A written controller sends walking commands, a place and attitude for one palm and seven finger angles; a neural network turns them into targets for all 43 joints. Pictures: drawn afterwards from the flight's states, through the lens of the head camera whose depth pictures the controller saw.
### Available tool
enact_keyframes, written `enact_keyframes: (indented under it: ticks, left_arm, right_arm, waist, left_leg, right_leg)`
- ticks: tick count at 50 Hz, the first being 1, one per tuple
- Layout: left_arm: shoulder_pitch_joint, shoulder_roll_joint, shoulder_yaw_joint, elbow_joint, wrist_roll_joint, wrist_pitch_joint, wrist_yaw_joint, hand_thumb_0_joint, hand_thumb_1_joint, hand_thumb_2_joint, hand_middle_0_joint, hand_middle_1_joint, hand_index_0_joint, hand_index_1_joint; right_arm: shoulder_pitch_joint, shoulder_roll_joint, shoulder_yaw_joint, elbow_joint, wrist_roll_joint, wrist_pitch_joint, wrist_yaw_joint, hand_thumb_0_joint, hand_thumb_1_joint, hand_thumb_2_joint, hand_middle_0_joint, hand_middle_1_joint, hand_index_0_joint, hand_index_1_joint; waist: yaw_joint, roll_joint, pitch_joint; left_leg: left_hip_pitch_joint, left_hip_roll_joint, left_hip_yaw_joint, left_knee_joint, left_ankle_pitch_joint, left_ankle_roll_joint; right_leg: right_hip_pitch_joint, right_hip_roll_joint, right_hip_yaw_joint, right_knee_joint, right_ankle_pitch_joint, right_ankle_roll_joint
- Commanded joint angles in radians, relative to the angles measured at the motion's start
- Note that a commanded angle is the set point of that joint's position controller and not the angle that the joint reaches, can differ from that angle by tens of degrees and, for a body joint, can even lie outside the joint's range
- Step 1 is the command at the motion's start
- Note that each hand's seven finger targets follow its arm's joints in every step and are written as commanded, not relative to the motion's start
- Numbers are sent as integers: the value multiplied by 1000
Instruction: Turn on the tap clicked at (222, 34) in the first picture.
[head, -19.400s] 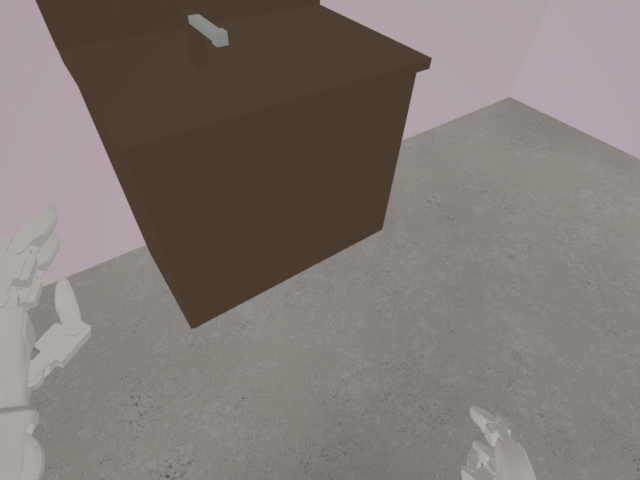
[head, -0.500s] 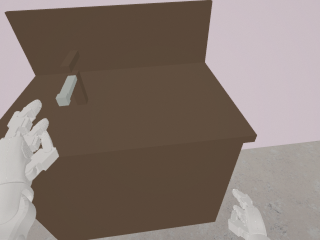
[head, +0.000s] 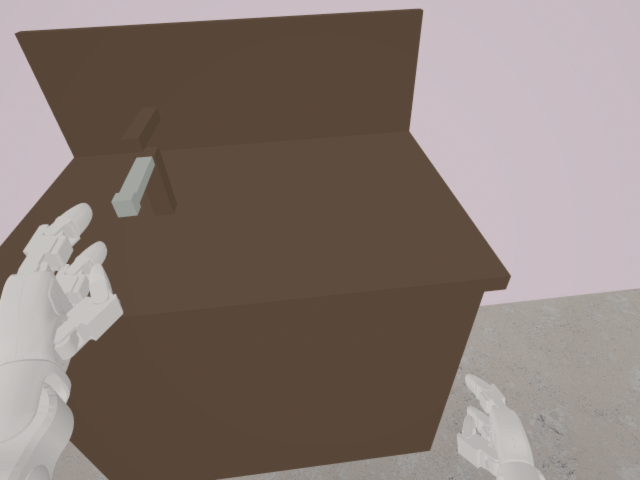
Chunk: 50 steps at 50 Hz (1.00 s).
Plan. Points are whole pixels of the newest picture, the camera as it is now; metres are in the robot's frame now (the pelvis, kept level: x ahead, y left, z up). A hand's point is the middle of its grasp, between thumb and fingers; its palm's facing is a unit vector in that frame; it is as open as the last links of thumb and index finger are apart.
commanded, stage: turn the palm inward beside the body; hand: left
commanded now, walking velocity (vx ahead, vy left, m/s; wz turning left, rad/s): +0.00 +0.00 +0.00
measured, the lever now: (126, 204) +0.40 +0.37 +0.16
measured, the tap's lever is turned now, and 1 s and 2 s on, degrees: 2 2 2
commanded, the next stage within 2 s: reach beside the lever's end, fingers flat in 0.20 s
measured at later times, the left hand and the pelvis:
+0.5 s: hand (124, 295) +0.20 +0.23 +0.20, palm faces +0.49 -0.87 -0.12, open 7.4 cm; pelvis +0.01 -0.02 +0.00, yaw +0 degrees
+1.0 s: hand (112, 268) +0.25 +0.29 +0.19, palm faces +0.51 -0.85 -0.12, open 7.5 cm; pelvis +0.01 -0.01 +0.00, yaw -1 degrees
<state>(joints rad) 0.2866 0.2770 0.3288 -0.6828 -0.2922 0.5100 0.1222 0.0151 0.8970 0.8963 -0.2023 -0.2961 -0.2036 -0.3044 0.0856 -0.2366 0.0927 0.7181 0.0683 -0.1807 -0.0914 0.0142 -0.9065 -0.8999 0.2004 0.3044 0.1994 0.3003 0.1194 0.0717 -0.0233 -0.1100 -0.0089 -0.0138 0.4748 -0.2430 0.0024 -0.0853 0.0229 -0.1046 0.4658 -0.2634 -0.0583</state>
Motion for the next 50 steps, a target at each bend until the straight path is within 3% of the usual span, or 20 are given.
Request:
enact_keyframes:
  ticks: [1, 6, 9, 13, 14, 15, 16, 19, 22, 27, 28, 29, 31, 34, 35, 39, 43, 46, 49, 50]
  left_arm:
    - [-192, 162, 92, -192, 7, -66, 11, 0, 900, 900, -200, -300, -200, -300]
    - [-186, 156, 80, -209, 10, -76, 14, 0, 900, 900, -200, -300, -200, -300]
    - [-158, 166, 95, -196, 3, -80, 10, 0, 900, 900, -200, -300, -200, -300]
    - [-144, 161, 103, -186, -3, -81, 5, 0, 900, 900, -200, -300, -200, -300]
    - [-149, 169, 113, -183, -5, -79, 6, 0, 900, 900, -200, -300, -200, -300]
    - [-153, 169, 110, -194, -2, -79, 6, 0, 900, 900, -200, -300, -200, -300]
    - [-154, 178, 123, -180, -2, -80, 9, 0, 900, 900, -200, -300, -200, -300]
    - [-150, 204, 163, -136, -5, -78, 9, 0, 900, 900, -200, -300, -200, -300]
    - [-196, 195, 154, -111, -7, -94, 6, 0, 900, 900, -200, -300, -200, -300]
    - [-284, 248, 192, 12, -14, -111, -12, 0, 900, 900, -200, -300, -200, -300]
    - [-304, 260, 195, 25, -13, -113, -17, 0, 900, 900, -200, -300, -200, -300]
    - [-324, 275, 200, 43, -11, -115, -21, 0, 900, 900, -200, -300, -200, -300]
    - [-381, 283, 186, 34, -2, -126, -26, 0, 900, 900, -200, -300, -200, -300]
    - [-378, 303, 204, 86, -4, -144, -36, 0, 900, 900, -200, -300, -200, -300]
    - [-393, 315, 212, 97, -1, -156, -36, 0, 900, 900, -200, -300, -200, -300]
    - [-320, 319, 246, 131, -11, -173, -49, 0, 900, 900, -197, -290, -197, -290]
    - [-363, 329, 250, 189, -13, -167, -55, 0, 900, 900, -193, -280, -193, -280]
    - [-392, 335, 249, 170, -1, -182, -51, 0, 900, 900, -191, -272, -191, -272]
    - [-452, 337, 230, 189, 7, -207, -52, 0, 900, 900, -188, -265, -188, -265]
    - [-442, 367, 265, 209, 10, -217, -51, 0, 900, 900, -187, -263, -187, -263]
  right_arm:
    - [-245, -93, -43, -186, 2, -63, -6, 0, -900, -900, 200, 300, 200, 300]
    - [-230, -95, -44, -190, 1, -67, -3, 0, -900, -900, 200, 300, 200, 300]
    - [-216, -101, -50, -190, -3, -67, -5, 0, -900, -900, 200, 300, 200, 300]
    - [-215, -101, -53, -190, 1, -69, -4, 0, -900, -900, 200, 300, 200, 300]
    - [-211, -101, -53, -191, 1, -68, -4, 0, -900, -900, 200, 300, 200, 300]
    - [-223, -95, -51, -190, 6, -70, 1, 0, -900, -900, 200, 300, 200, 300]
    - [-207, -99, -51, -189, 4, -70, -1, 0, -900, -900, 200, 300, 200, 300]
    - [-206, -100, -58, -184, 5, -61, -7, 0, -900, -900, 200, 300, 200, 300]
    - [-204, -95, -55, -183, 9, -71, -11, 0, -900, -900, 200, 300, 200, 300]
    - [-196, -100, -61, -158, 15, -84, -28, 0, -900, -900, 200, 300, 200, 300]
    - [-200, -102, -65, -154, 16, -85, -31, 0, -900, -900, 200, 300, 200, 300]
    - [-194, -105, -65, -151, 15, -85, -34, 0, -900, -900, 200, 300, 200, 300]
    - [-204, -102, -64, -156, 17, -92, -34, 0, -900, -900, 200, 300, 200, 300]
    - [-182, -107, -68, -151, 12, -99, -41, 0, -900, -900, 200, 300, 200, 300]
    - [-181, -106, -67, -150, 15, -104, -39, 0, -900, -900, 200, 300, 200, 300]
    - [-147, -111, -75, -158, 10, -107, -40, 0, -900, -900, 200, 300, 200, 300]
    - [-141, -113, -78, -158, 18, -102, -41, 0, -900, -900, 200, 300, 200, 300]
    - [-133, -113, -80, -168, 15, -109, -38, 0, -900, -900, 200, 300, 200, 300]
    - [-114, -121, -82, -164, 10, -115, -42, 0, -900, -900, 200, 300, 200, 300]
    - [-112, -121, -83, -162, 12, -118, -41, 0, -900, -900, 200, 300, 200, 300]
  waist:
    - [-1, -9, -42]
    - [-4, 18, -59]
    - [-3, -51, -80]
    - [-3, -45, -79]
    - [-2, -50, -79]
    - [-2, 18, -65]
    - [-2, -22, -62]
    - [-3, -56, -60]
    - [-10, -54, -45]
    - [-26, -60, -19]
    - [-28, -35, -29]
    - [-29, -52, -33]
    - [-30, 30, -58]
    - [-29, -25, -75]
    - [-30, -12, -89]
    - [-18, -67, -137]
    - [-26, -17, -90]
    - [-22, 30, -112]
    - [-36, -19, -120]
    - [-32, -8, -116]
  left_leg:
    - [-1, 0, -22, -66, 92, 16]
    - [12, -2, -18, -53, 127, 16]
    - [13, -1, -16, -41, 158, 23]
    - [14, 0, -9, -28, 186, 24]
    - [8, -2, -10, -26, 180, 23]
    - [14, -1, -8, -27, 180, 19]
    - [3, -1, -12, -31, 181, 19]
    - [-11, -1, -6, -26, 170, 22]
    - [-11, -2, -9, -26, 148, 23]
    - [-42, 1, -16, -14, 84, 21]
    - [-48, 2, -16, -8, 77, 18]
    - [-55, 2, -21, -8, 75, 18]
    - [-40, 0, -21, -11, 80, 14]
    - [-52, -1, -25, -9, 83, 17]
    - [-38, -2, -23, -15, 98, 19]
    - [-38, -7, -19, -21, 156, 24]
    - [-38, -8, -12, -30, 153, 24]
    - [-15, -10, -14, -36, 184, 23]
    - [-9, -9, -22, -37, 182, 26]
    - [-9, -8, -20, -36, 187, 27]
  right_leg:
    - [-58, -29, 61, -124, 47, 44]
    - [-53, -31, 62, -113, 88, 44]
    - [-37, -32, 66, -105, 147, 52]
    - [-35, -37, 74, -98, 205, 58]
    - [-35, -39, 76, -98, 204, 60]
    - [-44, -38, 75, -102, 194, 53]
    - [-40, -38, 74, -95, 200, 54]
    - [-39, -40, 85, -104, 199, 62]
    - [-59, -39, 90, -111, 159, 63]
    - [-77, -60, 139, -152, 72, 76]
    - [-73, -71, 156, -158, 65, 79]
    - [-68, -74, 159, -156, 65, 81]
    - [-61, -79, 165, -148, 65, 72]
    - [-49, -75, 162, -138, 84, 79]
    - [-48, -66, 147, -127, 102, 75]
    - [-20, -54, 112, -83, 238, 81]
    - [-59, -43, 94, -87, 198, 67]
    - [-62, -35, 80, -73, 207, 54]
    - [-75, -28, 74, -67, 196, 53]
    - [-74, -26, 74, -69, 200, 52]
